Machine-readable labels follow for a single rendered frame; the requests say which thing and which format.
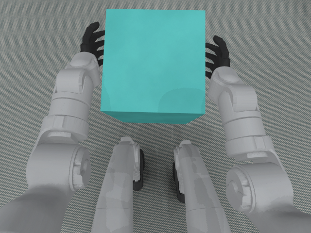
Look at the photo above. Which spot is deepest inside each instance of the right robot hand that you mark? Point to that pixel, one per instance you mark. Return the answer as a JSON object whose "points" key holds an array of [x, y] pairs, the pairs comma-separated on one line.
{"points": [[221, 59]]}

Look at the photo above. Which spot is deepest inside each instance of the robot left thigh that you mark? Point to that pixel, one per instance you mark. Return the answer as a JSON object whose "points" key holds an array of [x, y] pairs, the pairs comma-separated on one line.
{"points": [[114, 209]]}

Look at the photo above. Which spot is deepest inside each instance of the robot right forearm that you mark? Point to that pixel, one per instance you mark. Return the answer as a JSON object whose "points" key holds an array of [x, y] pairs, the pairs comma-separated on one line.
{"points": [[237, 103]]}

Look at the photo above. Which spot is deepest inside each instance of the robot left forearm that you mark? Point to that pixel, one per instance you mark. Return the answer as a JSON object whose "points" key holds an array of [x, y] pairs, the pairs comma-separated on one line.
{"points": [[71, 102]]}

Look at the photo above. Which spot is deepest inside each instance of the left robot upper arm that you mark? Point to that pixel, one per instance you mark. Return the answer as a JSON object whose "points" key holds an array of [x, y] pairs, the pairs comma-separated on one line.
{"points": [[55, 172]]}

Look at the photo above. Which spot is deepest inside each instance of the left robot hand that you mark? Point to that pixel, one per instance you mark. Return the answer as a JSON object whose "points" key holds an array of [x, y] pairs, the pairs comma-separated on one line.
{"points": [[89, 43]]}

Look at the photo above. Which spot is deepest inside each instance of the right robot upper arm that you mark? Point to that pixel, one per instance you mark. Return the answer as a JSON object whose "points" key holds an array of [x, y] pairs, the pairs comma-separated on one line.
{"points": [[263, 192]]}

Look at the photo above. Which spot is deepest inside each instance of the right robot shin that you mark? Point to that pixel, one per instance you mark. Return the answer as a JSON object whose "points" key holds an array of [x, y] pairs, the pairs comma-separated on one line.
{"points": [[179, 174]]}

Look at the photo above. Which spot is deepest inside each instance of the carton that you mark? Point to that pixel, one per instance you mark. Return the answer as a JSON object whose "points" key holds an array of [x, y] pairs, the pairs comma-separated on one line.
{"points": [[154, 67]]}

